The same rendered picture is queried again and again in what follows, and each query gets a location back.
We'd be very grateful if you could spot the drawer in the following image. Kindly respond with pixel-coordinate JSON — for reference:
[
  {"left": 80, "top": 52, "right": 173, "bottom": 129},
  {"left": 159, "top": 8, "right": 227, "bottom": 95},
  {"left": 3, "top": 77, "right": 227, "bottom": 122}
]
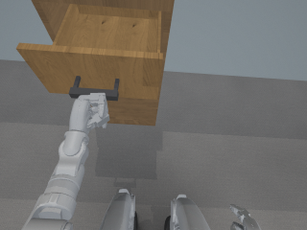
[{"left": 16, "top": 4, "right": 163, "bottom": 100}]

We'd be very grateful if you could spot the robot right hand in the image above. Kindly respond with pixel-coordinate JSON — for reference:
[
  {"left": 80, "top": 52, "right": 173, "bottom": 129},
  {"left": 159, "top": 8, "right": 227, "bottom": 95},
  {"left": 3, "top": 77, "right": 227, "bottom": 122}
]
[{"left": 229, "top": 204, "right": 261, "bottom": 230}]

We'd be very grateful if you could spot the robot left forearm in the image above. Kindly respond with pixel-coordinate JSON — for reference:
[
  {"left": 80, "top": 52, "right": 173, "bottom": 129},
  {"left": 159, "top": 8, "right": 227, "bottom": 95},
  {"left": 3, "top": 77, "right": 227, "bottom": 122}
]
[{"left": 21, "top": 129, "right": 89, "bottom": 230}]

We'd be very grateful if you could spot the left robot shin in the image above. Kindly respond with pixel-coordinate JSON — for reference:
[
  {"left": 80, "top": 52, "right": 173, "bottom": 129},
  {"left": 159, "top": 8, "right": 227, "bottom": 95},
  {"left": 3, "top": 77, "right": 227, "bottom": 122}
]
[{"left": 119, "top": 189, "right": 134, "bottom": 230}]

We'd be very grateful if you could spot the robot left hand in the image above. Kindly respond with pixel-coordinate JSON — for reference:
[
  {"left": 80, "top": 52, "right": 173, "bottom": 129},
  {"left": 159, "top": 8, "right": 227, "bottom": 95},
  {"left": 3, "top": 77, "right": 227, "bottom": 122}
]
[{"left": 69, "top": 93, "right": 110, "bottom": 135}]

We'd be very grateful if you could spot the handle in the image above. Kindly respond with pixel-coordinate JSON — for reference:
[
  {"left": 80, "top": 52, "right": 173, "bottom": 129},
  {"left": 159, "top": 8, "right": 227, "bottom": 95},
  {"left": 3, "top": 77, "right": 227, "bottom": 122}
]
[{"left": 68, "top": 76, "right": 120, "bottom": 102}]

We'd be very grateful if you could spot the right robot thigh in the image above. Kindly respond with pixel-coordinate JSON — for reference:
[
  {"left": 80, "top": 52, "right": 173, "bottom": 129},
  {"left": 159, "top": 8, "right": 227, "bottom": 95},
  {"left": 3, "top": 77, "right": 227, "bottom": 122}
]
[{"left": 171, "top": 197, "right": 210, "bottom": 230}]

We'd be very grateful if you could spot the cabinet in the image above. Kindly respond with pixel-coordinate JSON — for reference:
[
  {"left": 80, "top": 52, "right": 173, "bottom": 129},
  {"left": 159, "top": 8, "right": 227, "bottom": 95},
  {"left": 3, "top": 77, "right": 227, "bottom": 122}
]
[{"left": 32, "top": 0, "right": 175, "bottom": 127}]

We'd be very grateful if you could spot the robot left upper arm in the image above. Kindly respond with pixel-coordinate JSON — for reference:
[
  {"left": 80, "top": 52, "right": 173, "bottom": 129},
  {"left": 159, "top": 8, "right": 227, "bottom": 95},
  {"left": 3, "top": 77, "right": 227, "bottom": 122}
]
[{"left": 24, "top": 218, "right": 73, "bottom": 230}]

